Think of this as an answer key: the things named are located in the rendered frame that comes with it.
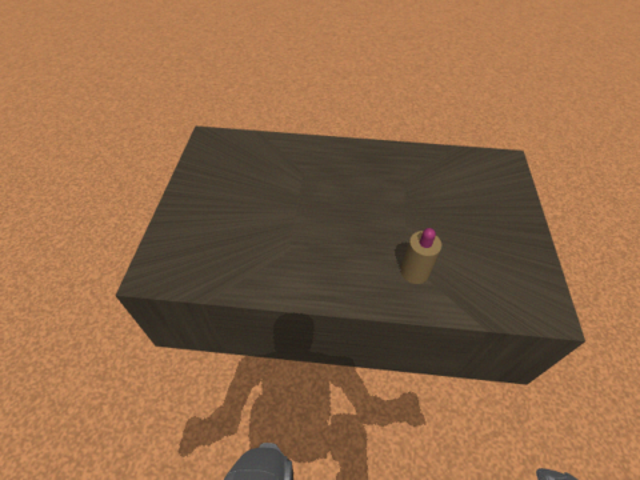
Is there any bottle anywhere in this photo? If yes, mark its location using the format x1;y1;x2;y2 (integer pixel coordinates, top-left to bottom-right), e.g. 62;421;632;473
401;228;442;284

